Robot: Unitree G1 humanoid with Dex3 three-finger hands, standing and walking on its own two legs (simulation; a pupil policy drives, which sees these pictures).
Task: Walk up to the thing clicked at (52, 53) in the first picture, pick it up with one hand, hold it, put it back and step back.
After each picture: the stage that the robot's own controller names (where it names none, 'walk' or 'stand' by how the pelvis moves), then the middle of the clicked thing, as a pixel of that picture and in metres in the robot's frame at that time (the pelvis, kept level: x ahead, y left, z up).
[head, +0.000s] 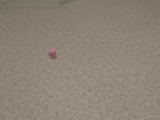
stand; (53, 54) +1.19 +0.38 -0.72
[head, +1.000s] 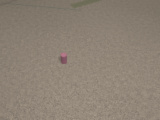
walk; (63, 58) +1.12 +0.20 -0.71
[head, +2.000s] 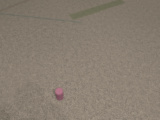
walk; (59, 94) +0.65 +0.20 -0.71
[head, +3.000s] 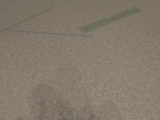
walk; out of the picture +0.42 +0.22 -0.70
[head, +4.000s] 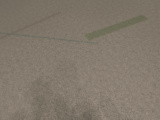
stand; out of the picture +0.37 +0.19 -0.72
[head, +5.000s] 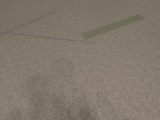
stand; out of the picture +0.36 +0.19 -0.73
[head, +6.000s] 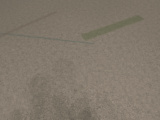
stand; out of the picture +0.36 +0.20 -0.73
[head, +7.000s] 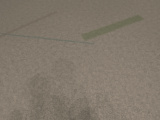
stand; out of the picture +0.35 +0.20 -0.73
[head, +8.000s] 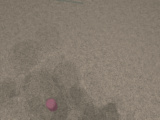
go down; (51, 105) +0.39 +0.21 -0.61
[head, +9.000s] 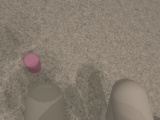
go down; (33, 63) +0.44 +0.23 -0.30
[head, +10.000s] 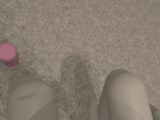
close in; (9, 55) +0.43 +0.25 -0.26
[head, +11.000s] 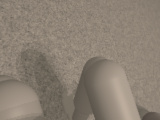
close; out of the picture +0.42 +0.28 -0.22
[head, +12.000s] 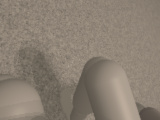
close; out of the picture +0.42 +0.28 -0.23
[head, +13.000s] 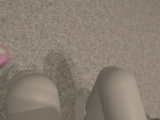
lift; out of the picture +0.37 +0.25 -0.18
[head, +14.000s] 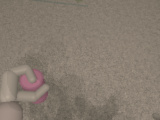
lift; (35, 87) +0.33 +0.18 +0.00
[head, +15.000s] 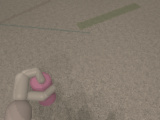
hold; (44, 89) +0.33 +0.17 +0.00
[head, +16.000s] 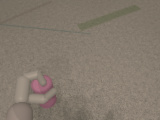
hold; (44, 92) +0.32 +0.17 -0.01
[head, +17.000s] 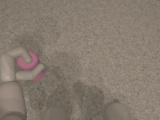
crouch; (31, 67) +0.40 +0.19 -0.07
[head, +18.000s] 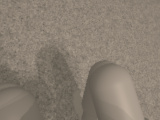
lower; out of the picture +0.44 +0.28 -0.20
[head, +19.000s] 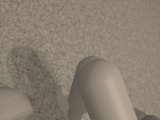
lower; out of the picture +0.44 +0.29 -0.23
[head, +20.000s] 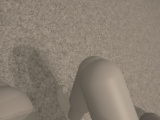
lower; out of the picture +0.44 +0.29 -0.23
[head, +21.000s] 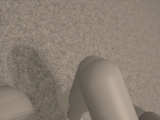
lower; out of the picture +0.45 +0.28 -0.23
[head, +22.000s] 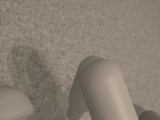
lower; out of the picture +0.44 +0.29 -0.23
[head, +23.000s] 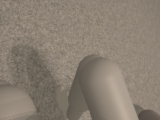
withdraw; out of the picture +0.44 +0.26 -0.23
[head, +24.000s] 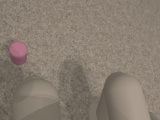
stand; (18, 54) +0.45 +0.23 -0.27
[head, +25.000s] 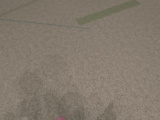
stand; out of the picture +0.39 +0.17 -0.64
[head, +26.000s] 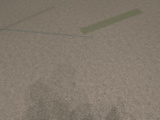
stand; out of the picture +0.40 +0.19 -0.67
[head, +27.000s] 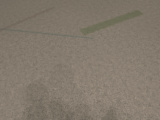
stand; out of the picture +0.39 +0.18 -0.67
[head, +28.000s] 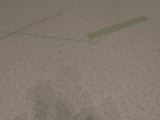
stand; out of the picture +0.41 +0.18 -0.72
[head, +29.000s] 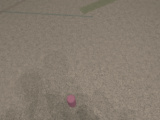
walk; (71, 101) +0.50 +0.17 -0.70
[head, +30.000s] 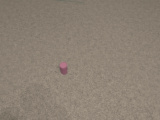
walk; (63, 68) +0.81 +0.18 -0.70
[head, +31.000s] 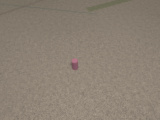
stand; (74, 64) +1.04 +0.17 -0.70
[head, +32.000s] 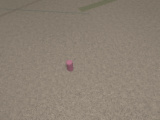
stand; (69, 65) +1.03 +0.20 -0.73
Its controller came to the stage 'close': yes
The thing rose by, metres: 0.71
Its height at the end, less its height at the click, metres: +0.00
